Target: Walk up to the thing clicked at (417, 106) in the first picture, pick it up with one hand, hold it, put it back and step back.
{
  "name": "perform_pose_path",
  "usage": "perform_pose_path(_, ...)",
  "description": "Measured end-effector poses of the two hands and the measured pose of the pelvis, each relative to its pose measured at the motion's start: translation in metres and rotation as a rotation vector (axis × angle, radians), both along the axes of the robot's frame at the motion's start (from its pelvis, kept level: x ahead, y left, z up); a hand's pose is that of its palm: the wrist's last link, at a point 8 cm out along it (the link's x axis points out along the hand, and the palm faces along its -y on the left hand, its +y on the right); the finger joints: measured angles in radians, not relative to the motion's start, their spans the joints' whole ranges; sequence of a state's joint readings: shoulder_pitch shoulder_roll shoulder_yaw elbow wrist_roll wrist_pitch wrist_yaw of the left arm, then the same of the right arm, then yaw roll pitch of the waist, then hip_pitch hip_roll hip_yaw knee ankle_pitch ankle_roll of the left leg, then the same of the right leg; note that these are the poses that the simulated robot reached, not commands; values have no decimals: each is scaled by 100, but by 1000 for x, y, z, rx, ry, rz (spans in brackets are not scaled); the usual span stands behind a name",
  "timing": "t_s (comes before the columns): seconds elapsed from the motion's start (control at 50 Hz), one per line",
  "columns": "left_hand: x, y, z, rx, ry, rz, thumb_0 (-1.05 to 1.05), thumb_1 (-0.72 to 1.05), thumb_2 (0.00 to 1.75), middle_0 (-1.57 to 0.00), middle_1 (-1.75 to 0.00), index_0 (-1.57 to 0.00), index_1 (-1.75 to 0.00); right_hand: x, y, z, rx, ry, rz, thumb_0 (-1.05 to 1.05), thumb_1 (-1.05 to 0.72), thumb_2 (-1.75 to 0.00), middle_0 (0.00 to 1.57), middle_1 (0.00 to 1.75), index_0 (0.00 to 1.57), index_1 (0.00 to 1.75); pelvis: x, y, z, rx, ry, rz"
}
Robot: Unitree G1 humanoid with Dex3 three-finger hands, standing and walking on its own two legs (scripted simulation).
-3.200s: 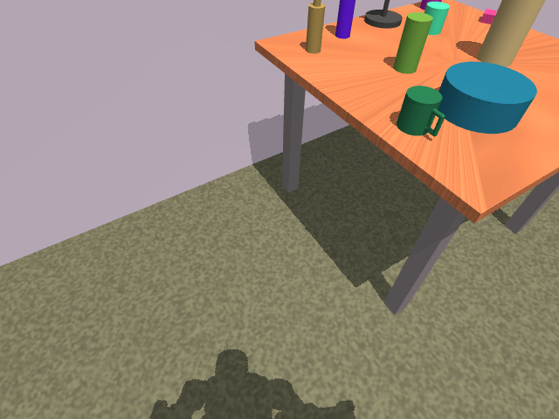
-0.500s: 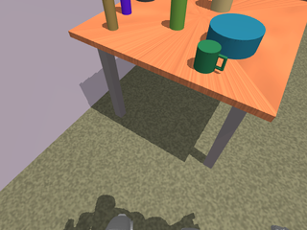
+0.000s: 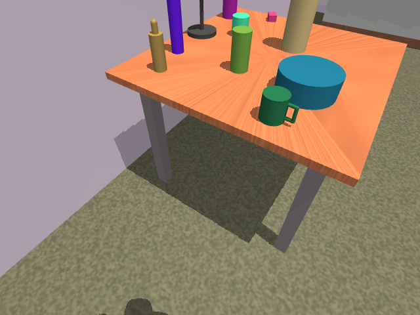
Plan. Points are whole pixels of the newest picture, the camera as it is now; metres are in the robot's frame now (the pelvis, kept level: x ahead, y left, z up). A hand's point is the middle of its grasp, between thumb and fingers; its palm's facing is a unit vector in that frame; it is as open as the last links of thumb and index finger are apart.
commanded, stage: walk up
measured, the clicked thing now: (278, 108) +0.70 -0.21 +0.01
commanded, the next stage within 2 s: stand in 1.16 s
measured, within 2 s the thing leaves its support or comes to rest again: neither
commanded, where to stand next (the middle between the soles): +0.08 +0.02 m, yaw +2 degrees
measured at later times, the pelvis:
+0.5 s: pelvis +0.02 +0.01 +0.01, yaw +1 degrees
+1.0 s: pelvis +0.02 +0.01 +0.01, yaw +2 degrees
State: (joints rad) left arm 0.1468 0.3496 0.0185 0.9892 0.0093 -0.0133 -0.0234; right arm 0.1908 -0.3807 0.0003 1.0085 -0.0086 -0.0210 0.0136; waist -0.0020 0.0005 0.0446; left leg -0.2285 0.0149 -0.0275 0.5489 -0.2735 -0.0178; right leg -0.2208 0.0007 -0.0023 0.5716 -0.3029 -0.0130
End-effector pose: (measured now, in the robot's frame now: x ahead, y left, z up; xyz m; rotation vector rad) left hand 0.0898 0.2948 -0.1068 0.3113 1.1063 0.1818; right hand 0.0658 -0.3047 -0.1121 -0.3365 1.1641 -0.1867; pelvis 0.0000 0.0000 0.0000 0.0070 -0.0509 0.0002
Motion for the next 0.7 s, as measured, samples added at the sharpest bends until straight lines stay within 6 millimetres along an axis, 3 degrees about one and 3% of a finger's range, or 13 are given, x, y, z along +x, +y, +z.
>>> perform_pose_path(0.18,-3,4,5,5,42,42,1,90,90,-21,-30,-20,-30,13,0,4,1,29,15,0,-91,-90,20,30,21,30,9,-1,8,-7,10,13)
perform_pose_path(0.5,12,12,5,-6,52,67,1,90,90,-21,-30,-20,-30,38,17,8,8,22,18,0,-91,-90,20,30,21,30,19,7,13,-10,11,22)
perform_pose_path(0.7,9,14,3,-13,66,73,1,90,90,-21,-30,-20,-30,41,22,11,4,22,16,0,-91,-90,20,30,21,30,19,11,14,-10,9,27)
